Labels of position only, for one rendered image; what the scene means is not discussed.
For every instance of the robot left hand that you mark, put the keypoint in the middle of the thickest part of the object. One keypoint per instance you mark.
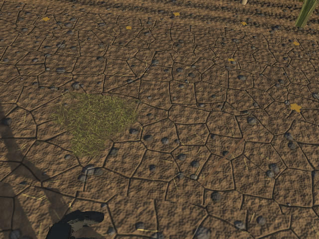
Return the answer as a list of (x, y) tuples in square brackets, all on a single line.
[(74, 221)]

